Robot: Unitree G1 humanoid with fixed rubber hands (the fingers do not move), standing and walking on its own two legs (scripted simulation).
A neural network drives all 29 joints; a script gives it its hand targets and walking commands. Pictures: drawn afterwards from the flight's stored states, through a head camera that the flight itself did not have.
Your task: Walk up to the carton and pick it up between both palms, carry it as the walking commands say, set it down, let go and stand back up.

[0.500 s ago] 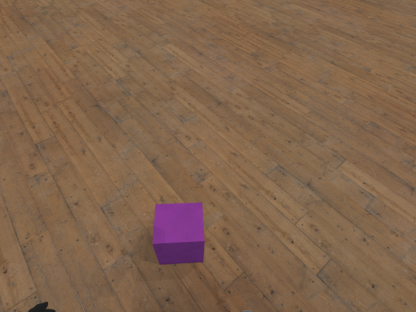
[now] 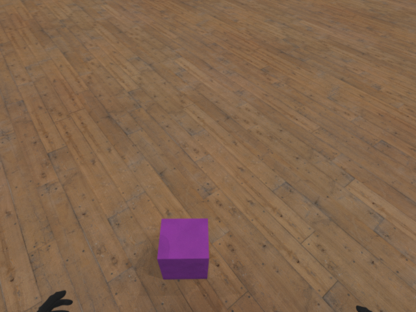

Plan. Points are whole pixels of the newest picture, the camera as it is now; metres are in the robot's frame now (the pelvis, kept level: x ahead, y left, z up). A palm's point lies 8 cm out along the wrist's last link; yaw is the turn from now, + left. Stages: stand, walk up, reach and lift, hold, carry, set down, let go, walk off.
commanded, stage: walk up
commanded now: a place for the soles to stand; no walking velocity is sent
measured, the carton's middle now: (185, 249) +0.52 +0.09 -0.65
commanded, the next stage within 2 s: none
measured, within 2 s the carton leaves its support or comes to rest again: neither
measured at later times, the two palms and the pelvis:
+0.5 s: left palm out of the picture +0.06 +0.45 -0.10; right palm out of the picture +0.13 -0.23 -0.11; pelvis +0.03 +0.10 -0.02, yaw +5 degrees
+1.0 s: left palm out of the picture +0.23 +0.44 -0.09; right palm (300, 276) +0.23 -0.19 -0.08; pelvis +0.09 +0.12 +0.00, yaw +1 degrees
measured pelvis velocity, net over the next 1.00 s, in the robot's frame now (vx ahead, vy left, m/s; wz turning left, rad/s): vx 0.09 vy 0.12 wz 0.02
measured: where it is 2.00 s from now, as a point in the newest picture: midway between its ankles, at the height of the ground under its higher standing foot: outside the picture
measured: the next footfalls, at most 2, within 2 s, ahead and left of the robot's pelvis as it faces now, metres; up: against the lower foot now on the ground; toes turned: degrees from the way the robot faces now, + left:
left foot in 0.28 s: +0.09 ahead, +0.23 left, +0.00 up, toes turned -5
right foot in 0.56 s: +0.15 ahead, +0.01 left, +0.00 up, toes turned +14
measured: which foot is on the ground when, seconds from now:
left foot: down 0.00-0.04, up 0.06-0.26, down 0.28-1.00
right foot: down 0.00-0.28, up 0.30-0.54, down 0.56-1.00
